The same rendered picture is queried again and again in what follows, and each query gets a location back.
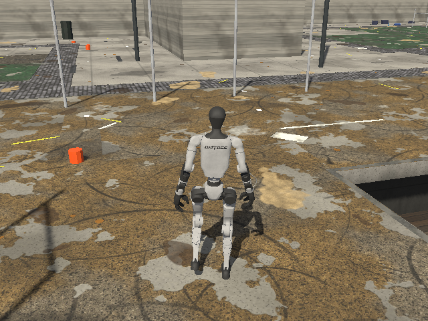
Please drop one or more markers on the robot right forearm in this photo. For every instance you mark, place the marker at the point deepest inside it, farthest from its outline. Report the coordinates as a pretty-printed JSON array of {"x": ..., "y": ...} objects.
[{"x": 247, "y": 181}]

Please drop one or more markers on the robot right hand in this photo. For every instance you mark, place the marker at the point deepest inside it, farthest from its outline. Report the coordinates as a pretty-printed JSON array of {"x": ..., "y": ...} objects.
[{"x": 250, "y": 197}]

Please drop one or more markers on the robot left hand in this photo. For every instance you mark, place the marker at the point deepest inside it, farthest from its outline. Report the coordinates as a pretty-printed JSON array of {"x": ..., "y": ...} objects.
[{"x": 178, "y": 203}]

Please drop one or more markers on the robot right upper arm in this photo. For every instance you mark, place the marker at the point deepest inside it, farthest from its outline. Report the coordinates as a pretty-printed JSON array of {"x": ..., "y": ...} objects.
[{"x": 240, "y": 154}]

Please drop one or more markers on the robot left forearm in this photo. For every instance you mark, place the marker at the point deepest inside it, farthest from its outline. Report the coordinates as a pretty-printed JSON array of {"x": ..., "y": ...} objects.
[{"x": 184, "y": 176}]

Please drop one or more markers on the humanoid robot torso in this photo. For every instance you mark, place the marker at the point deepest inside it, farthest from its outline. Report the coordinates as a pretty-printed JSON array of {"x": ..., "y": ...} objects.
[{"x": 215, "y": 155}]

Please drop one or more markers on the robot left upper arm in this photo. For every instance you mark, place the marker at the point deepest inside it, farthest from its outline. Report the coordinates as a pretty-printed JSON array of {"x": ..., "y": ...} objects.
[{"x": 191, "y": 152}]

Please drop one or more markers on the right robot foot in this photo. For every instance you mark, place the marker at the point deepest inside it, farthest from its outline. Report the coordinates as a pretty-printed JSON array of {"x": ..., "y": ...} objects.
[{"x": 225, "y": 273}]

